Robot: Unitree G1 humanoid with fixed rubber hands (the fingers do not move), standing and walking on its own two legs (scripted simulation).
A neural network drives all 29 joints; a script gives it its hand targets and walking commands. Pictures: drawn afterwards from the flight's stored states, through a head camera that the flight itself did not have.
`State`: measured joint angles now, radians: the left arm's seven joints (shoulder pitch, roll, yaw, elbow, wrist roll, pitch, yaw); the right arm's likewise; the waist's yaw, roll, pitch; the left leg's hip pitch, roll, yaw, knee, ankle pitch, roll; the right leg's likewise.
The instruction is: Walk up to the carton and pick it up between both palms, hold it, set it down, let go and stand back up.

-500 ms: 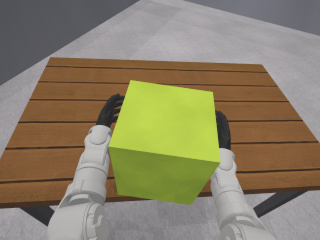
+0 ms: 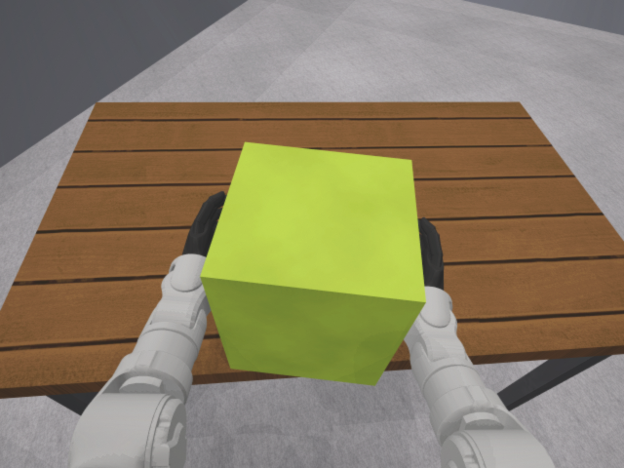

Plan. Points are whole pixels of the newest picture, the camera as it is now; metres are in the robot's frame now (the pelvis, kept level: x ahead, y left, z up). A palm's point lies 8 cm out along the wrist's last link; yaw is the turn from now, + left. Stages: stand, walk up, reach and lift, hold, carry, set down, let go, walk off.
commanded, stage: set down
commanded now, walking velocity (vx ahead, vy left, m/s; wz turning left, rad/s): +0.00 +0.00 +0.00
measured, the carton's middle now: (314, 272) +0.37 -0.01 +0.04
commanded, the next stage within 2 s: none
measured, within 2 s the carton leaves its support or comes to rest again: neither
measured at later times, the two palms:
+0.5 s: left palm (179, 280) +0.34 +0.16 +0.07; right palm (453, 317) +0.29 -0.17 +0.06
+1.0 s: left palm (145, 351) +0.25 +0.18 +0.06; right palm (488, 390) +0.21 -0.19 +0.06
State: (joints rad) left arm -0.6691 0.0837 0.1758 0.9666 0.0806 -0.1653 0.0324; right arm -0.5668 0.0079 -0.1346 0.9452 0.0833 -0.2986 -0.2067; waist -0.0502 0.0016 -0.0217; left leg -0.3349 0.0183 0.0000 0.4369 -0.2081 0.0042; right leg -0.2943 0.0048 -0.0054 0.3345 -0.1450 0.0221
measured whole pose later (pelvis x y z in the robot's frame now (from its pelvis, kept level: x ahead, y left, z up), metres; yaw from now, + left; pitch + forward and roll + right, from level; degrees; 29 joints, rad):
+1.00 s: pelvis -0.04 -0.01 +0.00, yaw +0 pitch -6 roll -1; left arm -0.12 0.15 0.07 0.21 -0.05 0.28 -0.03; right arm 0.04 0.01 -0.02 0.13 0.16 0.11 -0.22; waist -0.04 -0.04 0.01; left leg -0.16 0.02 0.00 0.43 -0.18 0.00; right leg -0.14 0.01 -0.01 0.37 -0.13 0.01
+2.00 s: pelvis -0.01 -0.01 +0.00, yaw +0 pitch -4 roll -1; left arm 0.21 0.17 0.06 0.06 -0.08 0.20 -0.06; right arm 0.35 -0.02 -0.02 0.01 0.12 0.04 -0.12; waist 0.00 -0.01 0.06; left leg -0.12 0.02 0.00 0.38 -0.20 -0.01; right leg -0.10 0.01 -0.01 0.32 -0.16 0.01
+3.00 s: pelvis +0.00 -0.02 +0.00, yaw +0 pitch -4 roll +0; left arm 0.20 0.17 0.02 0.24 -0.05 0.12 -0.05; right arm 0.23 -0.12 -0.02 0.48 0.01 -0.08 -0.02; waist 0.00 0.03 0.06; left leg -0.11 0.02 0.00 0.38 -0.20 -0.01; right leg -0.10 0.01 -0.01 0.36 -0.19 0.00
